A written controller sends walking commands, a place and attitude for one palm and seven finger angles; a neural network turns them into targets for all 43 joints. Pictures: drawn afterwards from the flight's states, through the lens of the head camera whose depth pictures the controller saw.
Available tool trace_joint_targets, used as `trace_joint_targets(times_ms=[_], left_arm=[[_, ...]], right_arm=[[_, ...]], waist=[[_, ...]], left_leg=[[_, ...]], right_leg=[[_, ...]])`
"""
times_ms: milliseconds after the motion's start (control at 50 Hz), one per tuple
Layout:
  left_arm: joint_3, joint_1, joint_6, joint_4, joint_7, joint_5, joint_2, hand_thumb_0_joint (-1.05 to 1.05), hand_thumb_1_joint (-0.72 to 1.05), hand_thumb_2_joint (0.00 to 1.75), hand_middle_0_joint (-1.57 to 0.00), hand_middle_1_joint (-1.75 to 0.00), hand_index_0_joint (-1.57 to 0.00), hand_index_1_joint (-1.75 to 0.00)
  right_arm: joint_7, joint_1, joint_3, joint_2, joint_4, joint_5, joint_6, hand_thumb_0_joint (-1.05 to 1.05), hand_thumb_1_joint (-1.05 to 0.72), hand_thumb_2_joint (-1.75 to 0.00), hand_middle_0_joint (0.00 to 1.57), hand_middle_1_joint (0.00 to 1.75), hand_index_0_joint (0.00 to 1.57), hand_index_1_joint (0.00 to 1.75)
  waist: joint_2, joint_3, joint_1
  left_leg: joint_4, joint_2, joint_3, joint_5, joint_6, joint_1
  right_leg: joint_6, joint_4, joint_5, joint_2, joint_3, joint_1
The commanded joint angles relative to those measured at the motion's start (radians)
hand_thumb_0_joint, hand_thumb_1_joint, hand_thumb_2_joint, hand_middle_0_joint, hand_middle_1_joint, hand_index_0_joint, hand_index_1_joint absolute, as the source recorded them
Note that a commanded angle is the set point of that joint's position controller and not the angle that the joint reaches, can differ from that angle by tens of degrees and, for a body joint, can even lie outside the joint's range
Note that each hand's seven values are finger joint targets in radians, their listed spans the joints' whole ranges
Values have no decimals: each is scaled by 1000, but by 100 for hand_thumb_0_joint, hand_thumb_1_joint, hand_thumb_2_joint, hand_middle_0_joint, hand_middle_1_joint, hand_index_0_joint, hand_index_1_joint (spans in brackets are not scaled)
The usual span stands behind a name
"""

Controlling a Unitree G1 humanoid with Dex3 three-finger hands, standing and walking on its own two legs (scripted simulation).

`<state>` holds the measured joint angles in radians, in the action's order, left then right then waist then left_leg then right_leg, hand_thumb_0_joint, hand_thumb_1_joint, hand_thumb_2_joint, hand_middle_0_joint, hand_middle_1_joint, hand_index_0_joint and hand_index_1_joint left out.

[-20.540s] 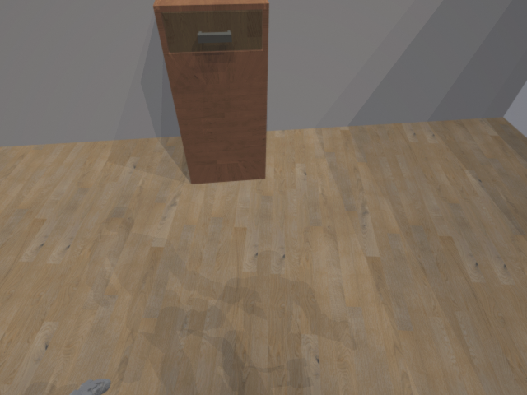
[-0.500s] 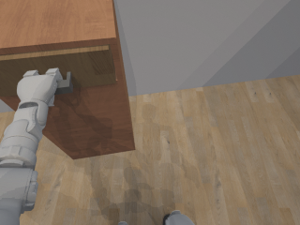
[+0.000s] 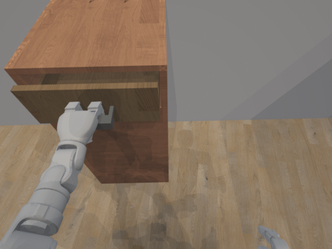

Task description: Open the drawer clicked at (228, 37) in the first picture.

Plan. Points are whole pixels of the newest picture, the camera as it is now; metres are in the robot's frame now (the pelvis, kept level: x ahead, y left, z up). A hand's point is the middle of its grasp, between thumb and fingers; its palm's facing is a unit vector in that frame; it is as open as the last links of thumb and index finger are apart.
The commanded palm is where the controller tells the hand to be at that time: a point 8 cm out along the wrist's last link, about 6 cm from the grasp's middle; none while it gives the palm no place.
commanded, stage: pull the drawer open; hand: left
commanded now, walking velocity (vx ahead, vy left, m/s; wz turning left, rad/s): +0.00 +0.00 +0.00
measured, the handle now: (90, 116) +0.43 +0.24 +0.04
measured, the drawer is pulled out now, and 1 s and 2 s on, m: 0.06 0.19 0.24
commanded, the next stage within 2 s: none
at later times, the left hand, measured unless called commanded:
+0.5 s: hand (85, 142) +0.36 +0.24 +0.02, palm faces -0.03 -0.03 -1.00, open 6.0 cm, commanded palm +0.31 +0.24 +0.07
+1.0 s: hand (76, 187) +0.25 +0.22 +0.02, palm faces +0.01 -0.09 -1.00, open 6.0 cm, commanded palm +0.20 +0.24 +0.07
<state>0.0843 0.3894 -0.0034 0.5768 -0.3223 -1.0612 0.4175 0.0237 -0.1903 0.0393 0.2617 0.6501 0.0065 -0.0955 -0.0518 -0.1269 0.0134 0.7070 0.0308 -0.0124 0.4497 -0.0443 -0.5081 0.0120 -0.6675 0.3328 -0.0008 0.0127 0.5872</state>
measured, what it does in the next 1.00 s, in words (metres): stands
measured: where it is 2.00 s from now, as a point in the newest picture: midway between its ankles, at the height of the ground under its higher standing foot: outside the picture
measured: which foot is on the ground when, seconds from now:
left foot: down 0.00-1.00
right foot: down 0.00-1.00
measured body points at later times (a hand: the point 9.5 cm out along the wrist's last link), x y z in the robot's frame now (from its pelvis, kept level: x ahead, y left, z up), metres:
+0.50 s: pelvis -0.02 -0.02 +0.00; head +0.04 -0.05 +0.45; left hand +0.36 +0.24 +0.07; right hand +0.02 -0.31 -0.13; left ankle -0.07 +0.09 -0.72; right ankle -0.01 -0.13 -0.72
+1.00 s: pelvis +0.00 -0.01 +0.01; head +0.03 -0.03 +0.46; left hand +0.24 +0.23 +0.07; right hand +0.21 -0.24 -0.08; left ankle -0.07 +0.09 -0.72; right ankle -0.01 -0.13 -0.72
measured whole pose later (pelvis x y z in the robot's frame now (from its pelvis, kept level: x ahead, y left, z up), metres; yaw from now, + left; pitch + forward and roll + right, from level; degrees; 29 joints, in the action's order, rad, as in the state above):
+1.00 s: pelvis +0.00 -0.01 +0.01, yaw -2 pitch +9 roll -1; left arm 0.05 -0.25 -0.05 0.03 -0.32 -1.02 0.38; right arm 0.00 -0.09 0.02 0.23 0.59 -0.01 -0.05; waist -0.05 -0.11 0.05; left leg 0.64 0.01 0.02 0.43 -0.03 -0.35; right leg 0.00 -0.64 0.33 -0.02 -0.02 0.46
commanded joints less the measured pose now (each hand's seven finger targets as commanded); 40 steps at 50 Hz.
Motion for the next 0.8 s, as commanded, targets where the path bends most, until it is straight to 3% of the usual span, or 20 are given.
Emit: trace_joint_targets(times_ms=[0, 40, 60, 80, 120, 180, 240, 260, 360, 440, 480, 540, 600, 660, 680, 700, 760, 780], left_arm=[[-133, 445, -53, -72, -6, 2, 270, 0, 90, 90, -40, -135, -40, -135], [-143, 480, -35, -46, 9, 1, 291, 0, 90, 90, -40, -135, -40, -135], [-123, 499, -24, -41, 12, 4, 273, 0, 90, 90, -40, -135, -40, -135], [-121, 495, -14, -5, 16, 5, 265, 0, 90, 90, -40, -135, -40, -135], [-148, 501, 14, 30, 20, 8, 293, 0, 90, 90, -40, -135, -40, -135], [-144, 536, 62, 51, 19, 9, 293, 0, 90, 90, -40, -135, -40, -135], [-201, 405, 101, 37, 15, 12, 328, 0, 90, 90, -40, -135, -40, -135], [-180, 358, 109, 16, 12, 13, 296, 0, 90, 90, -40, -135, -40, -135], [-227, 130, 125, -90, -2, 47, 299, 0, 90, 90, -40, -135, -40, -135], [-216, 12, 98, -178, -21, 62, 262, 0, 90, 90, -40, -135, -40, -135], [-227, -52, 83, -248, -35, 67, 263, 0, 90, 90, -40, -135, -40, -135], [-252, -133, 44, -299, -46, 78, 276, 0, 90, 90, -40, -135, -40, -135], [-229, -200, 10, -368, -50, 80, 242, 0, 90, 90, -40, -135, -40, -135], [-209, -278, -15, -444, -54, 80, 209, 0, 90, 90, -40, -135, -40, -135], [-234, -316, -24, -460, -54, 80, 225, 0, 90, 90, -40, -135, -40, -135], [-208, -348, -32, -495, -53, 79, 196, 0, 90, 90, -40, -135, -40, -135], [-226, -433, -46, -573, -50, 79, 199, 0, 90, 90, -40, -135, -40, -135], [-212, -484, -53, -594, -48, 79, 173, 0, 90, 90, -40, -135, -40, -135]], right_arm=[[22, -118, 55, 136, -46, -12, 5, 0, -90, -90, 20, 30, 20, 30], [28, -119, 54, 139, -43, -15, -2, 0, -90, -90, 20, 30, 20, 30], [30, -114, 52, 133, -48, -14, -2, 0, -90, -90, 20, 30, 20, 30], [33, -114, 51, 130, -45, -13, -3, 0, -90, -90, 20, 30, 20, 30], [38, -111, 49, 131, -48, -14, -3, 0, -90, -90, 20, 30, 20, 30], [41, -121, 51, 128, -52, -16, 0, 0, -90, -90, 20, 30, 20, 30], [35, -113, 55, 126, -71, -19, -2, 0, -90, -90, 20, 30, 20, 30], [32, -106, 55, 119, -83, -15, 0, 0, -90, -90, 20, 30, 20, 30], [19, -79, 63, 122, -117, -4, 14, 0, -90, -90, 20, 30, 20, 30], [14, -52, 69, 131, -129, 5, 28, 0, -90, -90, 20, 30, 20, 30], [12, -40, 73, 133, -133, 6, 38, 0, -90, -90, 20, 30, 20, 30], [14, -16, 69, 139, -131, 6, 45, 0, -90, -90, 20, 30, 20, 30], [18, 16, 62, 132, -142, 9, 57, 0, -90, -90, 20, 30, 20, 30], [15, 45, 56, 125, -152, 7, 68, 0, -90, -90, 20, 30, 20, 30], [15, 48, 57, 124, -149, 5, 70, 0, -90, -90, 20, 30, 20, 30], [12, 63, 52, 122, -160, 4, 74, 0, -90, -90, 20, 30, 20, 30], [7, 92, 44, 114, -172, -1, 77, 0, -90, -90, 20, 30, 20, 30], [3, 104, 41, 108, -176, -2, 78, 0, -90, -90, 20, 30, 20, 30]], waist=[[-54, -373, -42], [-20, -374, -47], [-23, -371, -49], [12, -347, -53], [51, -333, -47], [45, -343, -49], [24, -391, -1], [7, -395, 2], [26, -386, 35], [40, -338, 24], [21, -328, 30], [42, -306, 31], [8, -269, 36], [-13, -251, 40], [0, -253, 49], [-6, -249, 50], [7, -247, 62], [0, -234, 67]], left_leg=[[-21, -30, -7, -866, 68, 216], [-22, -25, -5, -829, 60, 189], [-25, -20, 0, -779, 52, 179], [-30, -17, 0, -738, 46, 160], [-38, -9, 7, -658, 33, 110], [-36, 1, 15, -592, 21, 76], [-42, 6, 20, -576, 17, 42], [-43, 6, 25, -575, 16, 43], [-70, 1, 36, -514, 10, -7], [-89, -6, 37, -491, 11, 4], [-97, -9, 39, -482, 12, 31], [-108, -14, 40, -497, 14, 40], [-124, -14, 39, -487, 20, 64], [-126, -22, 29, -551, 27, 115], [-125, -25, 26, -580, 30, 127], [-122, -25, 25, -600, 32, 138], [-122, -29, 18, -643, 38, 164], [-120, -29, 17, -670, 42, 173]], right_leg=[[-50, -8, -494, -31, 34, -195], [-51, -5, -502, -30, 28, -216], [-49, -1, -490, -27, 26, -218], [-49, 4, -476, -28, 28, -217], [-49, 5, -470, -26, 22, -240], [-49, 4, -465, -22, 12, -248], [-54, -4, -476, -22, -3, -305], [-53, -3, -481, -21, -5, -310], [-54, 7, -480, -21, -24, -370], [-53, 24, -440, -26, -15, -353], [-52, 31, -418, -27, -18, -348], [-52, 40, -435, -25, -15, -366], [-51, 45, -405, -25, -7, -350], [-52, 46, -404, -24, 1, -335], [-53, 44, -420, -26, 2, -342], [-51, 43, -429, -25, 5, -337], [-49, 40, -447, -22, 5, -350], [-51, 39, -459, -23, 9, -346]])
